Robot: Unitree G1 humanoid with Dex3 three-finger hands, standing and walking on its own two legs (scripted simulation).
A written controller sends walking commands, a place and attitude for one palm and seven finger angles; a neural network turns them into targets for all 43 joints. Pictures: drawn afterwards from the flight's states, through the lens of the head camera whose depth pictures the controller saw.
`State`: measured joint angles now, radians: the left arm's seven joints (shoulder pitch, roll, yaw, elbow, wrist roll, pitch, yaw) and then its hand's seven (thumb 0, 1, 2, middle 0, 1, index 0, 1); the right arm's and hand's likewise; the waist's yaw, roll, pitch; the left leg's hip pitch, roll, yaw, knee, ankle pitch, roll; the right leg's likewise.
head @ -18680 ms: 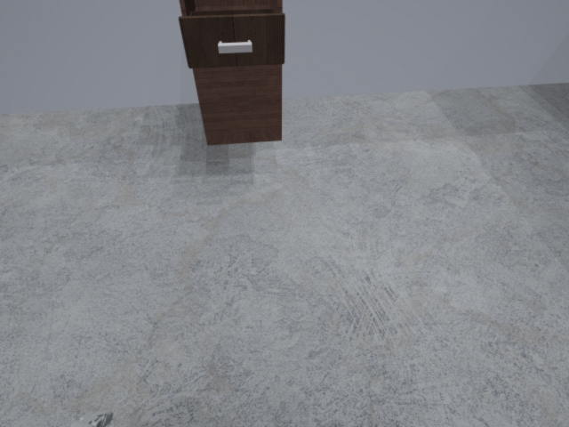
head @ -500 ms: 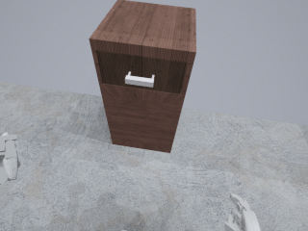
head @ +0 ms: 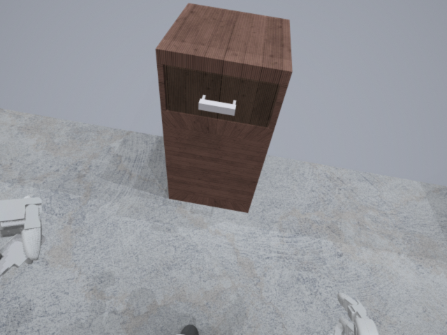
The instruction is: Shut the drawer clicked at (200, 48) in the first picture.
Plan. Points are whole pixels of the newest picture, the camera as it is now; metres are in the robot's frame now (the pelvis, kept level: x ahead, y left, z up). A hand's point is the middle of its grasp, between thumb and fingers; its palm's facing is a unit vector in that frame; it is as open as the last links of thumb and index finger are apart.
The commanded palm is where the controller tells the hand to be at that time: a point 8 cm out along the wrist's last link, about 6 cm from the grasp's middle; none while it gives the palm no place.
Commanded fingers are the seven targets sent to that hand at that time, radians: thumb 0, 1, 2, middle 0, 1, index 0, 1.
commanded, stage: stop stepping back and stand still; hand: left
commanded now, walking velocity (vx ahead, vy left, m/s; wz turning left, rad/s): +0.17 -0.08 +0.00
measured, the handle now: (218, 103) +0.84 +0.04 -0.08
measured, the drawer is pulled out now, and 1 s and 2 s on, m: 0.00 0.00 0.00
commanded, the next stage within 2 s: let the arm hang, fingers relaxed in 1.36 s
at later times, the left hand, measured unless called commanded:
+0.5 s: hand out of the picture +0.10 +0.23 +0.18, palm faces +0.24 -0.84 -0.49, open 3.3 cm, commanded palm +0.05 +0.29 +0.17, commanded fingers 0.00 0.90 0.90 -1.40 -1.60 -1.40 -1.60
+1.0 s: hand out of the picture +0.11 +0.28 +0.16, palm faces +0.34 -0.81 -0.47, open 3.2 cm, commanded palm +0.06 +0.32 +0.17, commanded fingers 0.00 0.90 0.90 -1.40 -1.60 -1.40 -1.60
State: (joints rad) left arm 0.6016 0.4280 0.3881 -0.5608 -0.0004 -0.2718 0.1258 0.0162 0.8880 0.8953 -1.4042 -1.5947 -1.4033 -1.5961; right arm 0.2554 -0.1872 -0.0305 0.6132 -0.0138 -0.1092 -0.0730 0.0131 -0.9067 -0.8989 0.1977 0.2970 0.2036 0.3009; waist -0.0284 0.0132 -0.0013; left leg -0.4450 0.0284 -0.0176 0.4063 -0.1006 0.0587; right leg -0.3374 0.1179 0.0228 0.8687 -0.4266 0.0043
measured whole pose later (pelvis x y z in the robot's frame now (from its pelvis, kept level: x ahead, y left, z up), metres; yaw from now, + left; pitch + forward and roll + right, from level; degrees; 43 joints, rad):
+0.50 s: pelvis -0.11 +0.02 -0.01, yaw -7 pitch -1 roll +2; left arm 0.66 0.47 0.41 -0.70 -0.03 -0.18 0.13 0.02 0.89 0.90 -1.40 -1.59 -1.40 -1.60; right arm 0.27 -0.17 0.03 0.61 -0.03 -0.09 -0.05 0.01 -0.90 -0.90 0.20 0.30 0.21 0.30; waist 0.00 -0.09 -0.02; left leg -0.57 0.01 0.06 1.00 -0.37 -0.03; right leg -0.30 0.03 -0.04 0.59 -0.28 -0.12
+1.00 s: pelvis -0.09 +0.05 -0.01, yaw -3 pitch -1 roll -1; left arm 0.64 0.37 0.37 -0.55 -0.01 -0.24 0.14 0.01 0.89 0.90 -1.41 -1.59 -1.40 -1.60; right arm 0.27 -0.20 0.01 0.65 -0.01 -0.12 -0.06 0.01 -0.90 -0.90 0.20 0.30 0.21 0.30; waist 0.00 0.01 0.00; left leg -0.29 0.03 0.05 0.59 -0.29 0.02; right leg -0.27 0.02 -0.06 0.58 -0.30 -0.04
